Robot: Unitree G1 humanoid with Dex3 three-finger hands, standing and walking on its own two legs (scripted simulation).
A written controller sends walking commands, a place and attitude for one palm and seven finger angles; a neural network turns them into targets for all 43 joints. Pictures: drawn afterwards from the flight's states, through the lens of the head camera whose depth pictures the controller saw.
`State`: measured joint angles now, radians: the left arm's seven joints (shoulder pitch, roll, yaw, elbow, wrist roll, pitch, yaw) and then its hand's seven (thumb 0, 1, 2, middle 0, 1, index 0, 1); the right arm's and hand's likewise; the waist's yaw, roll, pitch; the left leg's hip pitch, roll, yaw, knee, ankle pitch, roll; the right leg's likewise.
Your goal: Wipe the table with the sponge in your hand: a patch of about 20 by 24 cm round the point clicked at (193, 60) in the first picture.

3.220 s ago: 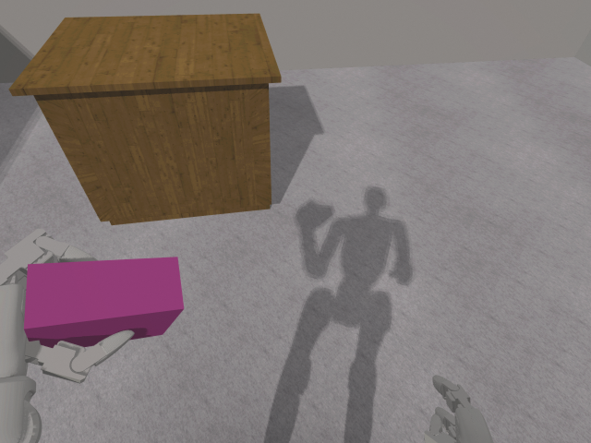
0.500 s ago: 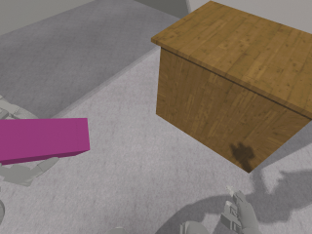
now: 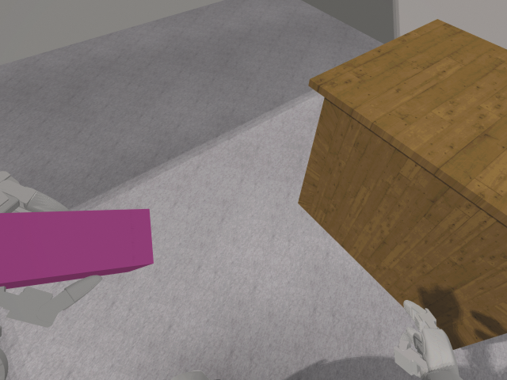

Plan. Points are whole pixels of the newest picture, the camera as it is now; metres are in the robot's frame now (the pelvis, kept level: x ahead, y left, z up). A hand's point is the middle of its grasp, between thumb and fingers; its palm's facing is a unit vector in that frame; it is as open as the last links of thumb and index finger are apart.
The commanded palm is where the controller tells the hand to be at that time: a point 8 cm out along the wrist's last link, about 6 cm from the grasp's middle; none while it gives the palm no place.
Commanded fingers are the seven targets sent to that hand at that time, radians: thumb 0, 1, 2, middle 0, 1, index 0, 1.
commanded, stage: turn to face it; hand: left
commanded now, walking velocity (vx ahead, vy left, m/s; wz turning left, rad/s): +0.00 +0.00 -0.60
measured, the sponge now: (97, 247) +0.23 +0.18 +0.17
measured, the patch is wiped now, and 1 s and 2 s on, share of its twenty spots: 0.00 0.00 0.00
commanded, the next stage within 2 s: none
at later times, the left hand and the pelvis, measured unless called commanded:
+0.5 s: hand (143, 237) +0.24 +0.13 +0.18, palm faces +0.23 -0.87 -0.44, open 10.0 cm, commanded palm +0.19 +0.19 +0.19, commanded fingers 0.00 0.10 1.30 -1.20 -1.60 -1.20 -1.60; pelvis -0.02 -0.05 +0.01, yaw -11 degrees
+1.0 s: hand (246, 275) +0.21 +0.02 +0.17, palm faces -0.03 -0.87 -0.50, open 10.0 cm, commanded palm +0.17 +0.09 +0.19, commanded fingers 0.00 0.10 1.30 -1.20 -1.60 -1.20 -1.60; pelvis -0.10 -0.08 -0.01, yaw -28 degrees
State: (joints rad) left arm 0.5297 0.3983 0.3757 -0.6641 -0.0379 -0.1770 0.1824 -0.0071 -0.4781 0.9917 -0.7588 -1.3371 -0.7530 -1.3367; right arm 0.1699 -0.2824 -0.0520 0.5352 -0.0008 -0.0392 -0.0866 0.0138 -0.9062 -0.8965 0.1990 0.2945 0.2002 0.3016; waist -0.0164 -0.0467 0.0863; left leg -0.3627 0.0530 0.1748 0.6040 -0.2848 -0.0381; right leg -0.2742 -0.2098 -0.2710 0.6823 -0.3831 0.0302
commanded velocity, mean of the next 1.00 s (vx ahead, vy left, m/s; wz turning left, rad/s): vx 0.00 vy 0.00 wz -0.60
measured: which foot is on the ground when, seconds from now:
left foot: down 0.00-0.32, up 0.34-0.68, down 0.70-0.98, up 1.00-1.00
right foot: down 0.00-0.00, up 0.02-0.28, down 0.30-0.72, up 0.74-0.94, down 0.96-1.00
